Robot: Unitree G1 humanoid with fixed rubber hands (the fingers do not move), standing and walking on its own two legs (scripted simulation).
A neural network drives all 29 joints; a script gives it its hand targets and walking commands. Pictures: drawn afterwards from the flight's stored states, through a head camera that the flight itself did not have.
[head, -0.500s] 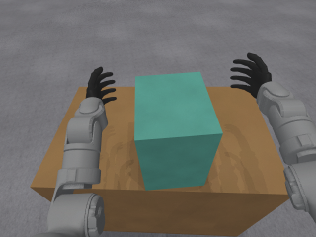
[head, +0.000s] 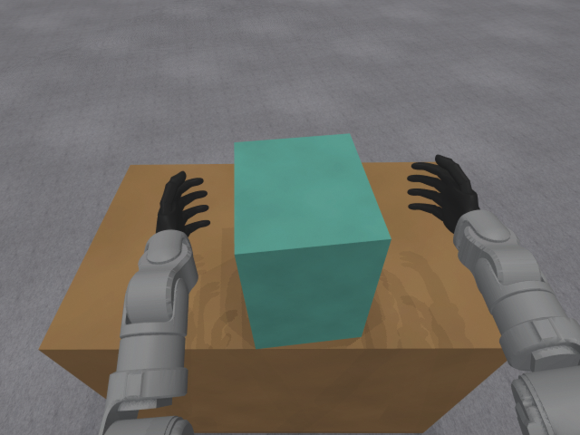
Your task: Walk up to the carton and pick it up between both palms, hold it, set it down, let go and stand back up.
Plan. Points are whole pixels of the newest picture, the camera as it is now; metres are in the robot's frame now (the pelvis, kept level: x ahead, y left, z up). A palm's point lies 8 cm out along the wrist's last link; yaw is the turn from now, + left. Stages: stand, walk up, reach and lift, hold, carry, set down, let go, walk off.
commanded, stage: set down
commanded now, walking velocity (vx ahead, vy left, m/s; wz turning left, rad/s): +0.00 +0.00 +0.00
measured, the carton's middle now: (301, 245) +0.41 +0.04 +0.01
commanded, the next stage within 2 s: none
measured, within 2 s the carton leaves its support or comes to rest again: neither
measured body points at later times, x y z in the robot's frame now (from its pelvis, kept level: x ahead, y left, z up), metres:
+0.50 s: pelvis +0.01 +0.00 +0.00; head +0.00 +0.01 +0.45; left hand +0.30 +0.20 +0.06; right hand +0.34 -0.19 +0.06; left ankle +0.03 +0.15 -0.75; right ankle +0.01 -0.08 -0.75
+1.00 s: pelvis +0.01 +0.00 +0.00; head +0.00 +0.02 +0.45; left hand +0.25 +0.19 +0.01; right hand +0.26 -0.21 +0.00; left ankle +0.03 +0.15 -0.75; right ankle +0.01 -0.08 -0.75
